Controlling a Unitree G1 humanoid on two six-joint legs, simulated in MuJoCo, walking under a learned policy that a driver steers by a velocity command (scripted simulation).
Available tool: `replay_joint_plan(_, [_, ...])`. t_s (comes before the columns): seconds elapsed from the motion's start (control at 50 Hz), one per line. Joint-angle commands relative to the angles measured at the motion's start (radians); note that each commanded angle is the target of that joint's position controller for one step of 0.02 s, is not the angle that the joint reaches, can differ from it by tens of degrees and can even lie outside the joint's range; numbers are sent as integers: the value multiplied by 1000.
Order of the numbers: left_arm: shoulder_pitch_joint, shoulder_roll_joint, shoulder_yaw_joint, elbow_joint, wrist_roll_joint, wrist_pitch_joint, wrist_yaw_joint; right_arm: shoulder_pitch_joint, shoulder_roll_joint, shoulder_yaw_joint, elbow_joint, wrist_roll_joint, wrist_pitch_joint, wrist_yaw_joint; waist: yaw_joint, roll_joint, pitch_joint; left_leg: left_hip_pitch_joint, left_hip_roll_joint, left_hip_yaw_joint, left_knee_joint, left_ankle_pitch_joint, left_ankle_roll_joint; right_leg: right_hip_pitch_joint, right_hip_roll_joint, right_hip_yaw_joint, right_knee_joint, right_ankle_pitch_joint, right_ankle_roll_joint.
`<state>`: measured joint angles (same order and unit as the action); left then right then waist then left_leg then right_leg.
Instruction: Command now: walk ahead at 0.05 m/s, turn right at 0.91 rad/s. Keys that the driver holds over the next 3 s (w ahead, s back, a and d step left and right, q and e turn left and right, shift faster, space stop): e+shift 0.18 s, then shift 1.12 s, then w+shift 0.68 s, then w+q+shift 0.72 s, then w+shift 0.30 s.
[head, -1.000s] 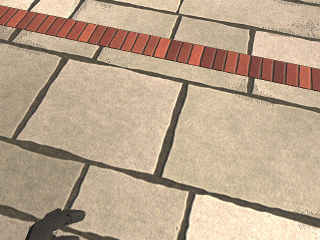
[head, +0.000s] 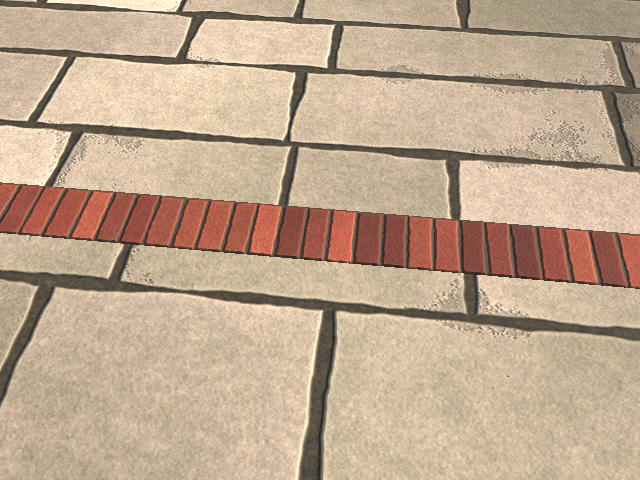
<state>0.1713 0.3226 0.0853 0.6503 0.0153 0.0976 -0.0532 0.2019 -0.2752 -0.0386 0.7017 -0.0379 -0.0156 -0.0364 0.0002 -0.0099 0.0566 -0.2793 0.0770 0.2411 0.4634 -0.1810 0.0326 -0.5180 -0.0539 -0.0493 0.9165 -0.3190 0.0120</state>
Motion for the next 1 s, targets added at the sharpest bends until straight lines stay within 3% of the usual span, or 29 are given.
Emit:
replay_joint_plan(0.02, [4, 35, 1, -85, -8, -2, -15, -17, -147, -43, -74, -1, -6, 16, -1, 153, -108, 8, 276, -119, -129, 62, 118, 168, 13, -49, -119, -37, -21])
replay_joint_plan(0.06, [-9, 45, 6, -104, -10, -9, -16, 2, -170, -55, -70, 10, 5, 30, -1, 140, -107, 30, 288, -90, -48, 27, 76, 225, 34, -70, -245, -50, -39])
replay_joint_plan(0.08, [26, 54, 11, -94, -5, -17, -12, 20, -171, -59, -63, 16, 14, 35, 16, 97, -114, 5, 266, -57, 39, -24, 31, 298, 54, -62, -343, -5, -53])
replay_joint_plan(0.1, [114, 100, 25, -64, 7, -32, 4, 69, -154, -62, -49, 15, 25, 43, 45, -52, -115, -89, 206, -3, 237, -119, -35, 409, 9, 81, -496, 64, -79])
replay_joint_plan(0.12, [123, 279, 63, -91, 3, -42, 26, 85, -69, -39, -117, 21, 36, 49, 14, -394, -68, -405, 29, 43, 528, -521, -136, 478, -296, 560, -587, 388, -196])
replay_joint_plan(0.14, [185, 288, 80, -101, 3, -44, 38, -50, -112, -38, -153, -5, 52, 34, 111, -219, -101, -460, -19, -188, 666, -513, -134, 441, -318, 611, -586, 496, -307])
replay_joint_plan(0.18, [77, 218, 57, -97, 7, -34, 53, -35, -105, -37, -137, 21, 50, 25, 32, -142, -54, -433, 5, -264, 656, -295, -111, 366, -196, 436, -591, 325, -262])
replay_joint_plan(0.22, [-45, 147, 34, -128, -3, -34, 58, 28, -127, -45, -89, 0, 42, 19, -14, -147, -96, -354, -18, -240, 658, -173, -98, 341, -111, 331, -573, 395, -227])
replay_joint_plan(0.26, [-19, 115, 18, -114, -7, -44, 51, 55, -122, -45, -65, 3, 50, 25, -10, -94, -144, -300, -34, -240, 653, -173, -93, 351, -108, 310, -551, 514, -231])
replay_joint_plan(0.32, [35, 121, 17, -85, 0, -53, 48, 39, -89, -31, -64, 20, 60, 29, 16, -89, -139, -289, -43, -246, 546, -188, -80, 386, -120, 342, -553, 484, -242])
replay_joint_plan(0.4, [42, 115, 9, -65, 9, -53, 46, 17, -80, -23, -66, 20, 64, 27, 35, -114, -113, -194, -62, -246, 392, -210, -52, 346, -124, 379, -548, 387, -246])
replay_joint_plan(0.46, [27, 113, 5, -50, 13, -52, 42, 34, -76, -20, -63, 31, 60, 21, 27, -125, -98, -81, -90, -230, 272, -236, -28, 295, -119, 407, -523, 428, -236])
replay_joint_plan(0.5, [-3, 105, -2, -41, 2, -52, 45, 81, -59, -14, -49, 33, 51, 16, -11, -106, -97, 36, -101, -217, 93, -149, -10, 261, -98, 417, -487, 433, -203])
replay_joint_plan(0.52, [-15, 86, -10, -40, -7, -55, 50, 108, -50, -10, -42, 25, 40, 11, -34, -75, -96, 133, -82, -237, -59, -35, 2, 210, -70, 413, -462, 352, -159])
replay_joint_plan(0.54, [7, 28, -27, -44, -6, -61, 52, 99, -95, -11, -53, 4, 26, 3, -12, 55, -104, 178, 70, -410, -179, -42, 27, 164, 4, 363, -375, 188, -97])
replay_joint_plan(0.56, [58, -4, -36, -45, -9, -64, 53, 19, -183, -24, -81, 6, 18, 6, 42, 212, -79, 141, 247, -621, -227, 135, 106, 103, 172, 204, -298, -68, -56])
replay_joint_plan(0.58, [39, 58, -19, -28, 5, -55, 56, 37, -160, -24, -66, 15, 17, 12, 1, 228, -88, 31, 299, -635, -214, 190, 202, 195, 147, 158, -179, -221, -41])
replay_joint_plan(0.6, [29, 67, -13, -18, 0, -51, 52, 20, -109, -7, -62, 18, 12, 17, 9, 178, -64, 22, 253, -588, -212, 195, 212, 204, 136, 167, -128, -196, -38])
replay_joint_plan(0.62, [28, 54, -14, -3, -3, -50, 48, -8, -90, -1, -58, 20, 11, 17, 16, 155, -46, 23, 201, -519, -200, 191, 189, 203, 131, 163, -112, -160, -30])
replay_joint_plan(0.66, [49, 29, -22, 20, -1, -50, 40, -28, -87, 1, -48, 21, 10, 11, 24, 179, -63, 98, 124, -419, -149, 303, 145, 202, 120, 134, -168, -122, -13])
replay_joint_plan(0.7, [44, 3, -34, 38, -6, -51, 42, 8, -89, -2, -29, 22, 14, 13, -1, 168, -95, 176, 103, -388, -99, 407, 140, 222, 120, 94, -267, -120, -1])
replay_joint_plan(0.74, [46, -10, -42, 55, -14, -50, 49, 20, -93, -6, -14, 26, 20, 16, -5, 165, -114, 205, 96, -388, -65, 421, 133, 273, 116, 67, -409, -51, -1])
replay_joint_plan(0.78, [53, -3, -47, 76, -6, -57, 58, 17, -91, -10, -4, 28, 25, 16, 4, 146, -113, 143, 77, -386, -49, 336, 85, 394, 87, 96, -576, 153, -14])
replay_joint_plan(0.8, [47, 30, -44, 76, 7, -64, 63, 22, -79, -8, -7, 26, 22, 19, -6, 105, -122, 90, 69, -392, -51, 242, 54, 450, 29, 164, -572, 216, -24])
replay_joint_plan(0.82, [26, 78, -34, 81, 10, -71, 67, 46, -67, -8, -12, 29, 18, 25, -46, 3, -99, 62, 12, -347, -60, 142, 31, 423, -23, 216, -523, 311, -50])
replay_joint_plan(0.84, [11, 51, -37, 93, -1, -75, 64, 30, -54, -3, 6, 30, 21, 25, -31, -54, -77, 108, -22, -313, -82, 35, 20, 335, -25, 221, -528, 245, -67])
replay_joint_plan(0.86, [7, 22, -46, 97, -1, -80, 64, 2, -65, -6, 15, 26, 24, 24, -17, -45, -47, 126, -24, -312, -73, 20, 15, 295, -21, 223, -547, 194, -63])
replay_joint_plan(0.88, [11, 17, -49, 109, 1, -83, 66, -8, -66, -8, 23, 23, 24, 24, -14, -46, -45, 141, -18, -315, -73, 37, 18, 283, -13, 219, -558, 168, -56])
replay_joint_plan(1.0, [45, 25, -52, 176, -1, -92, 79, -2, -60, -8, 87, 25, 18, 23, -9, -17, -34, 124, -5, -329, -97, 50, 22, 311, -6, 211, -573, 164, -57])
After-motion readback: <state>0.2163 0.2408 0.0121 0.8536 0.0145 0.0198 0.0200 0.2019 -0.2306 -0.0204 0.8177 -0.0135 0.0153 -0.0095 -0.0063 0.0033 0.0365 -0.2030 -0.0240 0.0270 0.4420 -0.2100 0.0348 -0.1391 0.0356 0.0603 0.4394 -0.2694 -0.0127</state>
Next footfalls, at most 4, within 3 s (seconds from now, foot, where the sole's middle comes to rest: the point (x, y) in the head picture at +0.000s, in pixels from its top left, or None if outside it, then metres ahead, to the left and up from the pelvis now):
0.10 right None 0.06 -0.12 -0.77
0.54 left None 0.11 0.06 -0.77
0.80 right None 0.00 -0.12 -0.77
2.04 right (467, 471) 0.48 -0.26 -0.77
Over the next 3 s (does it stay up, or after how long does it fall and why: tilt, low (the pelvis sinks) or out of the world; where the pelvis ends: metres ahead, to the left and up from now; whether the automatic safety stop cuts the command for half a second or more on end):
stays up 1.21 -0.25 -0.02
